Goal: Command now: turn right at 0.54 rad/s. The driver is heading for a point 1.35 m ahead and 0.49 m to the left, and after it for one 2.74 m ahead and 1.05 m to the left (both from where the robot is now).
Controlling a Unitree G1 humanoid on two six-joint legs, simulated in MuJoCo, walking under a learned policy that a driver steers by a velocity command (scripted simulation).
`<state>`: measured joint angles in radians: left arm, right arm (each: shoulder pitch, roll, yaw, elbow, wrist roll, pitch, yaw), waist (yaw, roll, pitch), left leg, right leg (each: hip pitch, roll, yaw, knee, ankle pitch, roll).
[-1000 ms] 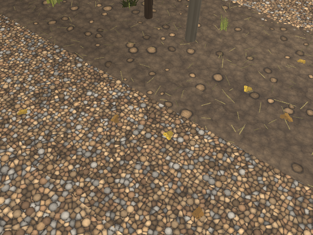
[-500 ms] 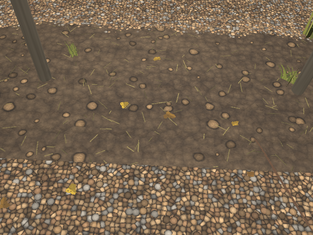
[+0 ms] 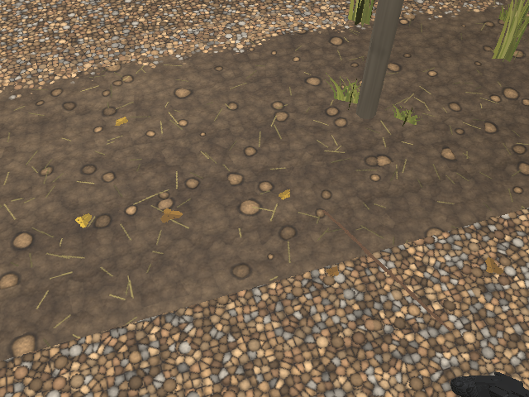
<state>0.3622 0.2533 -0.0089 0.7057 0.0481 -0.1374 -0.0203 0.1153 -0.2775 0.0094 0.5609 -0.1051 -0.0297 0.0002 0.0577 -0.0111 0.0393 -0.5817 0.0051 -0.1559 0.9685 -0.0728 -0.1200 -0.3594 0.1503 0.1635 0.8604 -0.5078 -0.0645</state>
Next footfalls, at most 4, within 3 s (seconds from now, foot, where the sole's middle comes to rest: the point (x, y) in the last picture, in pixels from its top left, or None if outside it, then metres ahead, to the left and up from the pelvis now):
0.16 left None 0.14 0.20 -0.91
0.62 right None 0.00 -0.09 -0.74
1.36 left None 0.08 0.27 -0.91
2.00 right None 0.38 0.01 -0.91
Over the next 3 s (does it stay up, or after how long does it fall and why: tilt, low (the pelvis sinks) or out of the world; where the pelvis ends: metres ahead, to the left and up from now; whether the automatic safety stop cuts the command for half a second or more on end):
stays up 1.15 0.04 -0.15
